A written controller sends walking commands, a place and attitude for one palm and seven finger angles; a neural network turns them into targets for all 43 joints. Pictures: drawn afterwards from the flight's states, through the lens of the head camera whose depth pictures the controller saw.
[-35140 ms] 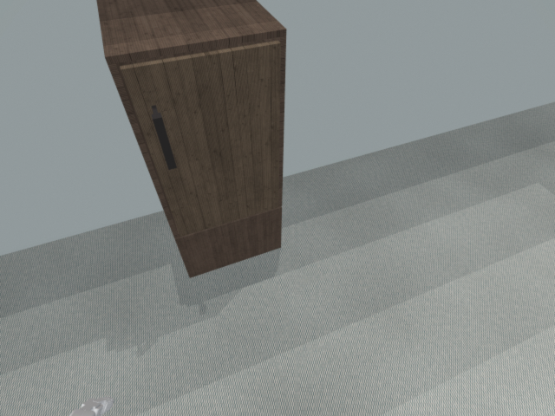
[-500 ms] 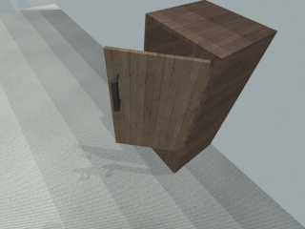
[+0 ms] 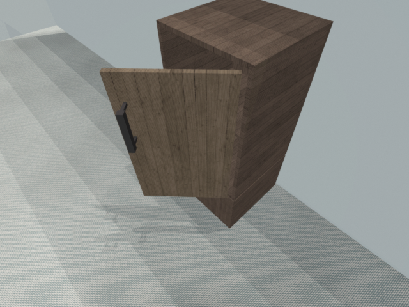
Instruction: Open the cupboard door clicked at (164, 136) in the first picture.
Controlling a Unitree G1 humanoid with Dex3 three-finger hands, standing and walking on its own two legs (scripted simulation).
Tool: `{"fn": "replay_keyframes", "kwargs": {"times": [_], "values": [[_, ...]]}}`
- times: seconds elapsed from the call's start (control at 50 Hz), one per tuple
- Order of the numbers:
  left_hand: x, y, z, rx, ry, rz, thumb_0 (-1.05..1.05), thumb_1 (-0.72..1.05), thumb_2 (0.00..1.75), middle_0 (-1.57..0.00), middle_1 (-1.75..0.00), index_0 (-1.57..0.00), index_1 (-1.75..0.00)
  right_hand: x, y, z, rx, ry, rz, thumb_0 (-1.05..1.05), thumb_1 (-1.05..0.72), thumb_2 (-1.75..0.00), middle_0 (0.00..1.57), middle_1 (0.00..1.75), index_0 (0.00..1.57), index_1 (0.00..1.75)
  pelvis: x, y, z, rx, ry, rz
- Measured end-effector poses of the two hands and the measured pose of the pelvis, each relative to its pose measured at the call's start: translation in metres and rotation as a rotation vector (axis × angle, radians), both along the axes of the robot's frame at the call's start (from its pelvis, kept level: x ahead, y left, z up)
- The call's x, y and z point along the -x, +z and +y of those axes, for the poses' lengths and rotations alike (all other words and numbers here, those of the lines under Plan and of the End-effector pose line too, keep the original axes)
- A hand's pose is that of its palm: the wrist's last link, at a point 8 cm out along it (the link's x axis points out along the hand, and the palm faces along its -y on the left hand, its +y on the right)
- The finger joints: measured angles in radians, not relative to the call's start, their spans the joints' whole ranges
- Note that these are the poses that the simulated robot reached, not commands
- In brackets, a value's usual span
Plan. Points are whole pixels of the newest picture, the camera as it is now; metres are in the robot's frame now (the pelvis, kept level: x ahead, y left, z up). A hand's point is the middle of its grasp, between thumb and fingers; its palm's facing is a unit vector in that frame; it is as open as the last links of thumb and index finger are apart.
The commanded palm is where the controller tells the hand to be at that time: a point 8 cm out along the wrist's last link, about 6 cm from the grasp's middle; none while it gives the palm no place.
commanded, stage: come to a stop and stand still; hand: left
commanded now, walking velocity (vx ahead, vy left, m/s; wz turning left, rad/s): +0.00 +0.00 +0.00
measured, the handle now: (128, 128) +0.60 +0.25 -0.02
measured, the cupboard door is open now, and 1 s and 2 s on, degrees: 44 44 44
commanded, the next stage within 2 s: look again from close up in 1.22 s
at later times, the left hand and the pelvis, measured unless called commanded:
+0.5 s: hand out of the picture -0.02 +0.13 -0.16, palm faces +0.02 -0.98 -0.19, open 7.4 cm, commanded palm none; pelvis -0.01 -0.04 +0.01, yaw +0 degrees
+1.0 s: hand out of the picture +0.00 +0.13 -0.16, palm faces +0.03 -0.99 -0.16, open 7.4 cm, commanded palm none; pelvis +0.02 -0.02 +0.02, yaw +0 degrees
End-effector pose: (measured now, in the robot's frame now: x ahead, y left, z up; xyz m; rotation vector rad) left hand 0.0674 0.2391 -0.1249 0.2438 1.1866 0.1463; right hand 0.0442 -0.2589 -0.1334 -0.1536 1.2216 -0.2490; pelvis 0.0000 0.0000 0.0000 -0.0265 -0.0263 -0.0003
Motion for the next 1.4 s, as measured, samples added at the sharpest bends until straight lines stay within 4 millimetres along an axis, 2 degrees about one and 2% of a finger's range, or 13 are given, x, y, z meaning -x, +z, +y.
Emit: {"fn": "replay_keyframes", "kwargs": {"times": [0.08,0.16,0.24,0.36,0.5,0.62,0.74,1.04,1.4], "values": [[0.002,-0.01,-0.012,0.04,0.018,-0.028,0.01,0.9,0.89,-0.2,-0.3,-0.21,-0.3,0.017,0.002,0.004,-0.002,0.01,0.0,0.01,-0.91,-0.9,0.2,0.3,0.2,0.3,0.002,-0.003,-0.006,-0.006,0.013,-0.013],[0.012,-0.008,-0.027,0.065,0.017,-0.012,0.01,0.91,0.89,-0.2,-0.3,-0.2,-0.3,0.036,0.004,0.011,-0.032,0.019,0.022,0.01,-0.91,-0.9,0.2,0.3,0.2,0.3,0.008,0.002,-0.014,-0.022,-0.007,-0.004],[0.033,-0.002,-0.034,0.051,0.025,0.015,0.01,0.92,0.89,-0.2,-0.3,-0.21,-0.3,0.049,-0.001,0.013,-0.07,0.03,0.062,0.01,-0.91,-0.9,0.2,0.3,0.2,0.3,0.016,0.006,-0.023,-0.025,-0.007,-0.002],[0.07,0.001,-0.044,0.045,0.055,0.1,0.01,0.92,0.89,-0.2,-0.3,-0.21,-0.3,0.062,-0.001,0.007,-0.096,0.029,0.1,0.01,-0.92,-0.9,0.2,0.3,0.2,0.3,0.017,0.011,-0.033,-0.025,0.004,0.003],[0.088,-0.005,-0.057,0.079,0.076,0.159,0.01,0.91,0.89,-0.2,-0.3,-0.2,-0.3,0.076,0.003,0.006,-0.094,0.025,0.157,0.01,-0.91,-0.9,0.2,0.3,0.2,0.3,0.012,0.013,-0.038,-0.022,0.007,0.002],[0.089,-0.008,-0.066,0.11,0.083,0.179,0.01,0.91,0.89,-0.2,-0.3,-0.2,-0.3,0.077,0.006,0.01,-0.093,0.026,0.192,0.01,-0.91,-0.9,0.2,0.3,0.2,0.3,0.006,0.015,-0.037,-0.021,0.01,0.011],[0.084,-0.008,-0.069,0.123,0.086,0.189,0.01,0.9,0.89,-0.2,-0.3,-0.2,-0.3,0.067,0.006,0.018,-0.1,0.029,0.193,0.01,-0.9,-0.9,0.2,0.3,0.2,0.3,-0.002,0.017,-0.034,-0.022,0.008,0.016],[0.066,-0.006,-0.055,0.107,0.085,0.197,0.01,0.9,0.89,-0.19,-0.3,-0.2,-0.3,0.039,0.007,0.025,-0.086,0.032,0.172,0.02,-0.92,-0.9,0.2,0.3,0.2,0.3,-0.02,0.019,-0.023,-0.026,0.0,0.015],[0.06,-0.004,-0.048,0.104,0.085,0.223,0.01,0.91,0.89,-0.19,-0.3,-0.2,-0.3,0.032,0.007,0.035,-0.092,0.031,0.191,0.01,-0.92,-0.9,0.2,0.3,0.2,0.3,-0.031,0.02,-0.015,-0.031,-0.004,0.017]]}}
